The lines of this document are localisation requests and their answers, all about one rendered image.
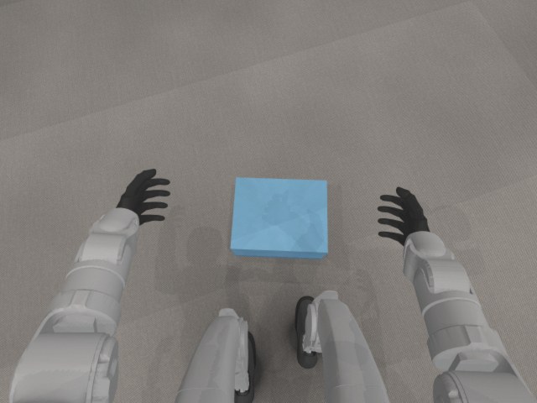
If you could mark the carton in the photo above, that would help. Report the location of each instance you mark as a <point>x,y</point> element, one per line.
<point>280,218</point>

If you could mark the robot right forearm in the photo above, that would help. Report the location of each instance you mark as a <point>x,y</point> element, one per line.
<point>459,336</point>

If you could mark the left robot upper arm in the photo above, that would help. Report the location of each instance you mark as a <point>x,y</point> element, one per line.
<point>69,367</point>

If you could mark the robot right hand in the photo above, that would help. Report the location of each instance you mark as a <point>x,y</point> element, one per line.
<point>412,215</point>

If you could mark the right robot upper arm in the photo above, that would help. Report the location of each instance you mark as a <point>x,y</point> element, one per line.
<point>455,386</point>

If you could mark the robot left hand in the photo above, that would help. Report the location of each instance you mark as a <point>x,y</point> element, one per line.
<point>135,195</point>

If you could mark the robot left forearm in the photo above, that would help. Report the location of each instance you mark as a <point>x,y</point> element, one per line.
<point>89,298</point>

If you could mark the robot right foot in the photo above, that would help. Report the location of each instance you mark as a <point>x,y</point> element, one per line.
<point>307,359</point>

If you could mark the robot right thigh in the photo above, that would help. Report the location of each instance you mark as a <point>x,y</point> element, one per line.
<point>350,372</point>

